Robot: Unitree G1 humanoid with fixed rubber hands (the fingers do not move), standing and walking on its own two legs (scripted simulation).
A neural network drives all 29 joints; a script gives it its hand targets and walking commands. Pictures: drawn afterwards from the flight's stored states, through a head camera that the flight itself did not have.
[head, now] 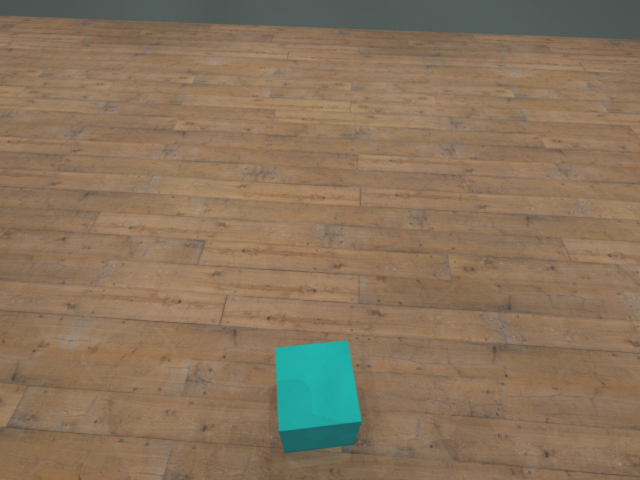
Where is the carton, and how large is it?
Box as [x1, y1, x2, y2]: [275, 340, 361, 452]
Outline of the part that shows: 347,340 275,348 278,426 285,452 353,444 361,420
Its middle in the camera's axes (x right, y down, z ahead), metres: -0.01 +0.45 +1.08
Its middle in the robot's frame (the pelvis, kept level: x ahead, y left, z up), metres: +0.42 +0.00 -0.65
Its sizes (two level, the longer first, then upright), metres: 0.210 0.200 0.250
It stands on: the floor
